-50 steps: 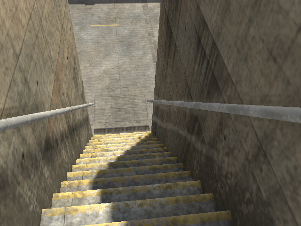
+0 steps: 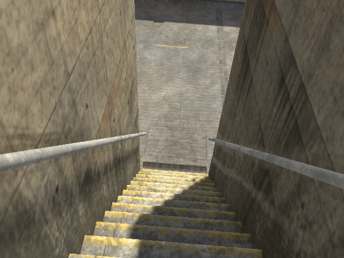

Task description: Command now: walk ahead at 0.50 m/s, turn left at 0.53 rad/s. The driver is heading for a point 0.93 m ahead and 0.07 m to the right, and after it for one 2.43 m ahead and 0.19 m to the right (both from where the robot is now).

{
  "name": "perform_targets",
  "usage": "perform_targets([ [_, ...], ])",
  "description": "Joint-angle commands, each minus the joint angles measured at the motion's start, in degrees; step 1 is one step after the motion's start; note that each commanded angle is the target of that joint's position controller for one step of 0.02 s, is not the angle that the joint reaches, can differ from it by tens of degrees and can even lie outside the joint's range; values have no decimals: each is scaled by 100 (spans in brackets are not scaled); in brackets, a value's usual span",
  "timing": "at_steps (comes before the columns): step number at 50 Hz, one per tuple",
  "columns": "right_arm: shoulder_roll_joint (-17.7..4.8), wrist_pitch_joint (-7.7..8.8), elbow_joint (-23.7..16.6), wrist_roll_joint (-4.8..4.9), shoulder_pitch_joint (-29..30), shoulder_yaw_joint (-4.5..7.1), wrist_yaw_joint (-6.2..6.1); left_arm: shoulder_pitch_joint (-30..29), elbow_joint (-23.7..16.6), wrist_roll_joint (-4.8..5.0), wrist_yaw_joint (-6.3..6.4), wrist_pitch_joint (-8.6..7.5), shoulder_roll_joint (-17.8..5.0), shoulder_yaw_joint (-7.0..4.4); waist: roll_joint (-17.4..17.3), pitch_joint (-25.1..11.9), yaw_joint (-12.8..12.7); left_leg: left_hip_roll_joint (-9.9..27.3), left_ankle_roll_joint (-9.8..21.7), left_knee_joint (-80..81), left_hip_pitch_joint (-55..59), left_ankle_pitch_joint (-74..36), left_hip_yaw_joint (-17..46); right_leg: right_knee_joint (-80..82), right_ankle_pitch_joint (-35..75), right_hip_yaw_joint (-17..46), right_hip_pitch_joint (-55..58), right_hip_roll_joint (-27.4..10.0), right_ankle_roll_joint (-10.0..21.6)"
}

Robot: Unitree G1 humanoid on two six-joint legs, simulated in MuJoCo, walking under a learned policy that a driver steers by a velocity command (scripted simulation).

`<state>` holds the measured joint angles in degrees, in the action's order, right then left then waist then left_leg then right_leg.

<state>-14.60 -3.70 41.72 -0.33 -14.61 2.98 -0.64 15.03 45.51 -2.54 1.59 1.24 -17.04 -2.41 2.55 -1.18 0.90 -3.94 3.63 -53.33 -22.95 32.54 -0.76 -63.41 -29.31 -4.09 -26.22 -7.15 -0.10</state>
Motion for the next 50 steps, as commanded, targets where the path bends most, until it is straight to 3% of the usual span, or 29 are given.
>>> perform_targets([
  [1, -1358, 191, 33, 301, -1435, 316, 60, -669, -843, -35, 130, 24, -481, -82, -1542, 10, 301, 1886, 1449, 3074, 1415, -3067, 4571, -1191, -412, 1077, -2621, 629, -111],
  [3, -1095, 193, -200, -39, -283, 239, 31, -545, -515, 70, 88, -19, -753, -230, -646, 331, -168, 1464, 1296, 2637, 279, -2415, 3444, -1005, 897, 897, -1775, 519, -176],
  [4, -844, 229, -318, -78, 33, 143, 22, -479, -412, 57, 56, 21, -646, -223, -688, 271, -275, 1256, 1168, 2468, -72, -3249, 3032, -1166, 1229, 678, -1307, 629, -208],
  [5, -733, 268, -315, 6, 66, 80, -19, -485, -477, 8, 49, 99, -405, -176, -783, 233, -330, 1130, 1087, 2344, -299, -3790, 2893, -1228, 1400, 635, -1114, 669, -255],
  [10, -700, 314, -176, -8, -729, 83, -44, -277, -301, 25, 26, 224, -472, -282, -729, -193, -129, 1152, 999, 2111, 1008, -5216, 2793, -1264, 1356, 810, -1295, 793, -322],
  [11, -317, 762, 127, -961, -800, -251, 447, -443, -803, -540, -230, -77, 339, 235, -864, 431, -179, 1221, 1175, 1131, -52, -4312, 2317, -2653, 1832, 1076, -2447, 658, -332],
  [12, -452, 476, -91, 32, -879, 49, 25, -416, -364, -82, -27, 3, -476, -252, -179, -402, 56, 1097, 1031, 1873, 1249, -5161, 2690, -1374, 1614, 982, -1702, 904, -238],
  [13, -775, 366, -113, 6, -991, 88, -84, -365, -392, 102, 15, 34, -500, -246, -544, -458, 122, 1254, 1106, 1960, 1417, -5317, 2765, -1412, 1402, 1108, -1663, 1052, -271],
  [15, -781, 346, -27, -60, -997, 120, -150, -435, -312, 163, 64, 53, -570, -306, -647, -170, 265, 1405, 1194, 1930, 1813, -5754, 2795, -1543, 1159, 1629, -1919, 1313, -214],
  [22, -731, 539, -234, -115, -455, 43, -2, -395, -376, 167, 105, 422, -673, -394, -683, -83, 128, 1598, 856, 1903, 1399, -6174, 2014, -1449, 1535, 1544, -1326, 1452, -100],
  [25, -814, 565, -276, -181, -308, 22, 15, -362, -446, 189, 60, 436, -676, -395, -824, -26, 113, 1571, 811, 1854, 1163, -5965, 1737, -1307, 1690, 1378, -1083, 1399, -10],
  [28, -916, 661, -232, -95, -257, 24, -26, -376, -593, 177, 91, 458, -604, -348, -788, -4, 85, 1741, 1007, 1785, 1060, -5587, 1795, -1413, 1578, 1217, -1074, 1360, 87],
  [29, -922, 653, -197, -121, -414, 16, 3, -312, -610, 275, 89, 425, -515, -313, -789, -10, 79, 1586, 950, 1875, 991, -5446, 1448, -905, 1179, 973, -911, 1331, 62],
  [30, -426, 847, -633, -628, 349, -212, 350, -271, -961, -660, -344, -60, 476, 313, -398, 477, -150, 1769, 1186, 1475, 154, -3704, 1319, -1049, 607, 424, -1465, 725, -369],
  [31, -439, 875, -724, -517, 347, -136, 361, -5, -754, -608, -443, -316, 516, 286, -355, -84, 25, 1622, 1294, 1519, 187, -3207, 1429, -1130, 66, 117, -1044, 829, -575],
  [32, -909, 693, -263, -160, -352, 20, 110, -17, -688, 267, -97, -5, -419, -181, -1192, -509, 221, 1466, 978, 1947, 571, -4303, 1236, -34, 740, 312, -173, 1042, -66],
  [33, -938, 591, -131, -134, -490, 18, 46, -221, -913, 355, -16, 126, -380, -106, -1518, -47, 319, 1608, 817, 2241, 547, -4074, 1215, 1074, -139, 461, -132, 867, 8],
  [34, -1040, 504, -99, -115, -306, 65, -26, -207, -913, 262, -29, 148, -304, -55, -1399, 123, 244, 1652, 730, 2203, 522, -3963, 1252, 1579, -520, 280, 170, 881, 47],
  [35, -1116, 514, -169, -84, 165, 85, -10, 686, -686, 221, 2, 184, -335, -105, -1493, -200, -246, 1497, 620, 1558, 150, -4448, 905, 1294, 661, -364, 1188, 1133, 86],
  [36, -872, 672, -957, -722, 1262, -128, 145, 1852, -77, -544, -357, -474, -131, 15, 1528, -61, -1016, 913, 417, -1616, -2336, -1605, 443, 1667, 1020, 133, 2830, 1196, 121],
  [37, -552, 488, -675, -242, 682, 4, -101, 1644, -367, 337, -256, -234, -713, -133, 1351, -126, -544, 126, 47, -2428, -2808, 350, -63, 2589, 5709, 3138, 2703, -204, 964],
  [38, -786, 426, -858, -236, 480, 14, -211, 1711, -469, 551, -234, -153, -1126, -227, 629, -513, -402, 178, -205, -2176, -2879, 279, 344, 2983, 6508, 3716, 2779, -781, 1501],
  [39, -740, 395, -844, -116, 778, -14, -246, 1398, -580, 491, -183, -82, -1205, -289, 450, -363, -433, 251, -423, -2176, -2651, 165, 429, 3426, 5285, 4160, 2151, -857, 1883],
  [40, -791, 418, -644, -52, 801, 20, -191, 794, -686, 286, -99, 20, -1065, -248, 31, -46, -236, 597, -442, -1917, -2378, -686, 748, 3494, 3486, 3998, 1450, -755, 1932],
  [41, 95, 574, -900, -720, 905, -434, 0, -671, -1035, -504, -444, -503, -60, 210, 308, 638, -64, 622, -573, -3047, -3079, -1606, 1028, 2528, 1416, 3238, -214, -316, 1522],
  [42, -688, 382, -577, -238, 735, 59, -83, 83, -909, 191, -198, -252, -359, 14, -127, -187, 26, 425, -486, -2251, -1641, -1588, 296, 3120, 3726, 3307, 244, -246, 1650],
  [43, -761, 249, -514, -153, 480, 90, -113, 304, -870, 164, -145, -166, -655, -35, -35, -314, 38, 329, -528, -2315, -1296, -1664, 231, 3081, 4408, 3115, 228, -206, 1622],
  [45, -737, 139, -438, -181, 555, 105, -97, 279, -897, 306, -50, -31, -625, -77, 42, -17, 16, 286, -673, -2410, -1429, -1597, 299, 2910, 4532, 3179, 324, -34, 1525],
  [50, -643, 166, -329, -150, 285, 94, -85, 264, -1010, 232, 106, 144, -427, -53, 311, 5, -207, 165, -860, -2755, -1556, -1439, 309, 2916, 4609, 3217, 756, -49, 1778],
])
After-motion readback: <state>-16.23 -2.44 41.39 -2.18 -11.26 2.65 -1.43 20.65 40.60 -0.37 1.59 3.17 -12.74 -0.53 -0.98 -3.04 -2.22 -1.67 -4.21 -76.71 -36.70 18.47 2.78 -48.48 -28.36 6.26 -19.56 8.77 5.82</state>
